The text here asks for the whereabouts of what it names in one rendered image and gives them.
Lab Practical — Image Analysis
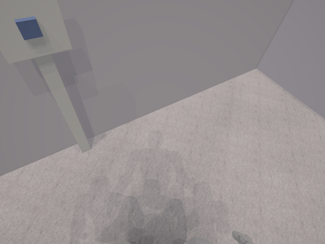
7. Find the panel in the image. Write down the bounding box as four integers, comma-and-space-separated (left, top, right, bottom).
0, 0, 91, 153

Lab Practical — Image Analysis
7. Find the robot right hand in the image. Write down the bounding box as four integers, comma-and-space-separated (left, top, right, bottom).
232, 231, 256, 244

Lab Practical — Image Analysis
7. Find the button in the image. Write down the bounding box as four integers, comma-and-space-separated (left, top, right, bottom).
14, 16, 43, 40

